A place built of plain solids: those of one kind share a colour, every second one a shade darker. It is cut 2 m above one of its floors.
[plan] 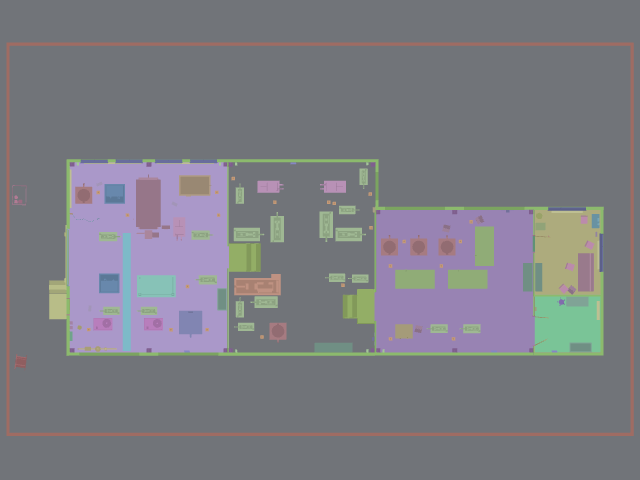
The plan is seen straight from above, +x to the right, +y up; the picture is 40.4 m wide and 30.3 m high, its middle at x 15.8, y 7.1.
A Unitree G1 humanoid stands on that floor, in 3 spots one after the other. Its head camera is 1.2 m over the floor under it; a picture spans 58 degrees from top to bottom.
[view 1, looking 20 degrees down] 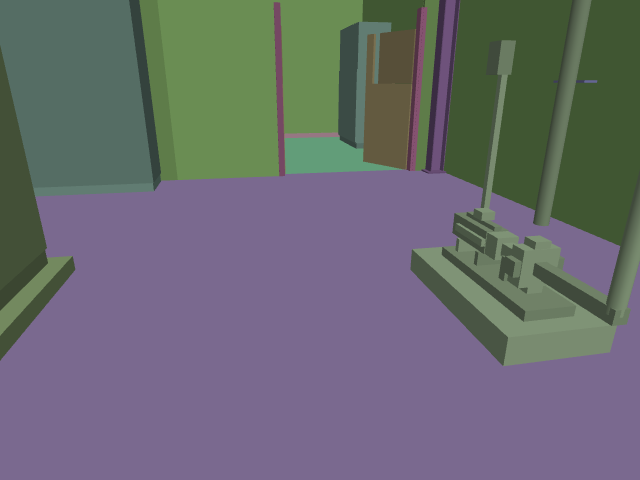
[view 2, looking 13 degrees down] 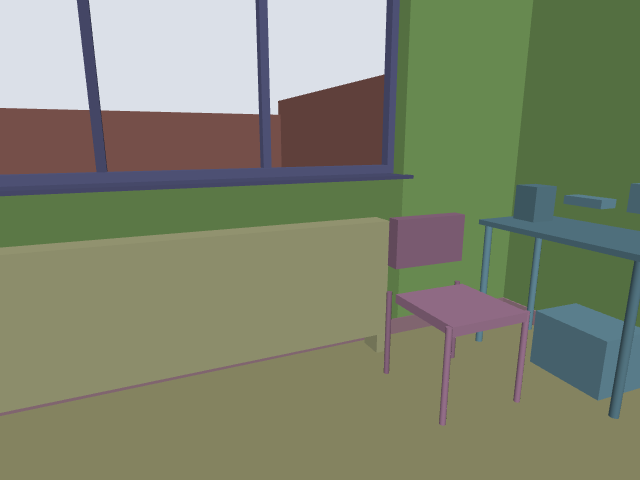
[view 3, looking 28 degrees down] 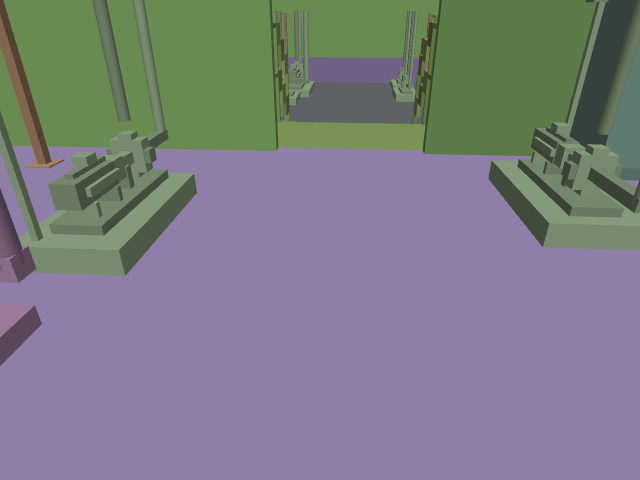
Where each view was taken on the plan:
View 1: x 23.40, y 2.90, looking -11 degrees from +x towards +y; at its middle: raised_floor_engines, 3.51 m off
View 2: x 31.10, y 6.85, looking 66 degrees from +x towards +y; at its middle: radiator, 2.20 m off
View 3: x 5.90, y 6.00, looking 4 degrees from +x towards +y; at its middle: raised_floor_boilers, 2.56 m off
